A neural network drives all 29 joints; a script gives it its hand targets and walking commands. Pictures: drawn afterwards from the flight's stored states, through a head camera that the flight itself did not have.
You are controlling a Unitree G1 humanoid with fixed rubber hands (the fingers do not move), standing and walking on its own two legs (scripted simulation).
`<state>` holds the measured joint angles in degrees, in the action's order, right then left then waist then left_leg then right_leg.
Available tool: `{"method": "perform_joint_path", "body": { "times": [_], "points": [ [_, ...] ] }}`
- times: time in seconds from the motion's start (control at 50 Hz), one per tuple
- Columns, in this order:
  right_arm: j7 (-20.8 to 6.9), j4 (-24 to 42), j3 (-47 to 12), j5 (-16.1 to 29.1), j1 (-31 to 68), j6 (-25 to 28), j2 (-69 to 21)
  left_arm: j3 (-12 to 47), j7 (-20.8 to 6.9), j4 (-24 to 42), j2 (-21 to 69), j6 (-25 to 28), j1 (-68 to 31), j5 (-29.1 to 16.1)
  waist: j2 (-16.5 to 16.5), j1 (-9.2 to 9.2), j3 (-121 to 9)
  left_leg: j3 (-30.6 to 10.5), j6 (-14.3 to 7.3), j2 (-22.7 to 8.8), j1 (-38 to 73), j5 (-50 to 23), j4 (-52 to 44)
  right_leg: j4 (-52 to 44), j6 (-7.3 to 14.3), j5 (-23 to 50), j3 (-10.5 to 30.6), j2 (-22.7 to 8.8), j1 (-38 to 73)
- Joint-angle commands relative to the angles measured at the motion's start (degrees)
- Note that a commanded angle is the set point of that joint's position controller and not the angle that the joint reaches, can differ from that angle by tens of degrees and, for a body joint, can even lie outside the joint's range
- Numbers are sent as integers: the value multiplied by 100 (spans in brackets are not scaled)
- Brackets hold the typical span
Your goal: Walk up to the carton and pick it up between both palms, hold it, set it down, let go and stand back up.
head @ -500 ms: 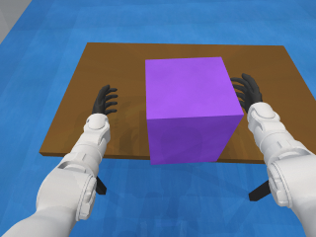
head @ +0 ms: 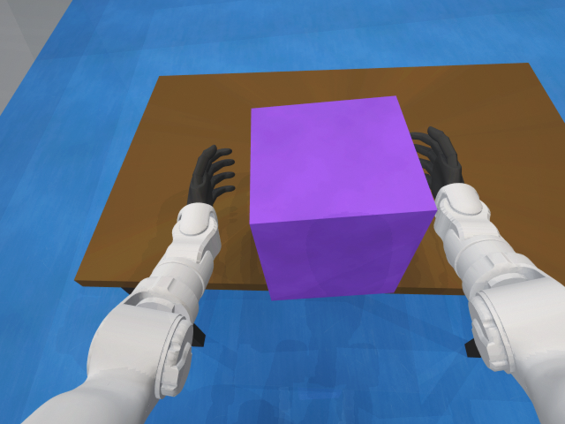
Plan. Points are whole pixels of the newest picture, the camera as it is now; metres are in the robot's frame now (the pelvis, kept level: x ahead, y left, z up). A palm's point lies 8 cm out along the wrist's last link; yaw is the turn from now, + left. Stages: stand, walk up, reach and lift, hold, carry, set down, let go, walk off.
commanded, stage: reach and lift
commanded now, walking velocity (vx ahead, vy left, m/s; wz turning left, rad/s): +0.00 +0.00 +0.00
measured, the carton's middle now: (328, 207) +0.44 -0.02 +0.01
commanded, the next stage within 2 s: none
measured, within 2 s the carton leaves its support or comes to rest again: leaves its support in 1.90 s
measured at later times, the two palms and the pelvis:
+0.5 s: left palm (221, 208) +0.41 +0.14 +0.05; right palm (430, 193) +0.44 -0.16 +0.05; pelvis -0.01 +0.00 +0.00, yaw +0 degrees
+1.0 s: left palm (223, 210) +0.41 +0.14 +0.05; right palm (430, 202) +0.42 -0.16 +0.05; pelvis -0.01 -0.01 +0.00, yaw +1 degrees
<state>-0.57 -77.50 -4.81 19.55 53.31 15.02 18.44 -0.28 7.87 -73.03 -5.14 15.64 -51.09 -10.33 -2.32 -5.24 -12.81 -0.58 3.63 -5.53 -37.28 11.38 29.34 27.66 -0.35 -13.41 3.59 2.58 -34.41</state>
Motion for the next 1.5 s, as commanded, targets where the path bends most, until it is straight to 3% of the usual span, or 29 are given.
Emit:
{"method": "perform_joint_path", "body": {
  "times": [0.0, 0.12, 0.3, 0.4, 0.5, 0.6, 0.7, 1.0, 1.48],
  "points": [
    [109, 1088, 249, -802, 2575, 346, -546, -742, -93, 760, 395, 532, -2172, 801, 914, 200, -3392, 406, -43, 401, 1553, -2408, 230, 116, -308, 3498, -346, 1, 1383],
    [331, 1187, 813, -1288, 2630, 426, -474, -1257, 108, 962, 217, 529, -2292, 1354, 701, 175, -3533, 490, 33, 413, 1736, -2493, 207, 44, -290, 3418, -447, 76, 1375],
    [208, 1299, 1197, -1641, 2800, 290, -1033, -1261, 172, 1168, 802, 387, -2585, 1565, 630, 156, -3394, 487, 17, 371, 2255, -2394, 165, -170, -186, 2685, -545, 93, 991],
    [21, 1415, 1482, -2250, 2877, 304, -1920, -1420, -39, 1185, 1495, 396, -2701, 1921, 723, 175, -3310, 543, -36, 395, 2275, -2293, 64, -180, -197, 2794, -566, 37, 1275],
    [-464, 1599, 1739, -3425, 2930, 450, -4094, -1631, -550, 1094, 3245, 422, -2799, 2772, 692, 227, -3111, 639, -96, 442, 2332, -2203, -197, -191, -188, 3310, -621, -56, 1899],
    [-554, 1512, 2121, -4166, 2369, 583, -4584, -1677, -716, 897, 3435, 467, -2391, 3022, 715, 444, -2968, 739, -160, 499, 2256, -1843, -411, -82, -230, 3731, -669, -154, 2305],
    [-573, 1387, 2330, -4589, 2144, 500, -4667, -1999, -797, 798, 3227, 422, -2254, 3189, 866, 410, -2548, 828, -264, 506, 2064, -1461, -655, -109, -272, 3486, -690, -211, 2554],
    [-509, 1614, 2274, -4752, 1987, 422, -4987, -2185, -826, 689, 3166, 394, -2179, 3293, 974, 390, -2550, 896, -381, 551, 1768, -1429, -846, -67, -339, 3768, -663, -233, 3013],
    [-457, 1440, 2130, -4704, 1910, 498, -5072, -2085, -793, 546, 3241, 481, -2187, 3259, 807, 403, -2608, 847, -373, 528, 1774, -1625, -778, -73, -310, 3735, -668, -179, 2829]
  ]
}}
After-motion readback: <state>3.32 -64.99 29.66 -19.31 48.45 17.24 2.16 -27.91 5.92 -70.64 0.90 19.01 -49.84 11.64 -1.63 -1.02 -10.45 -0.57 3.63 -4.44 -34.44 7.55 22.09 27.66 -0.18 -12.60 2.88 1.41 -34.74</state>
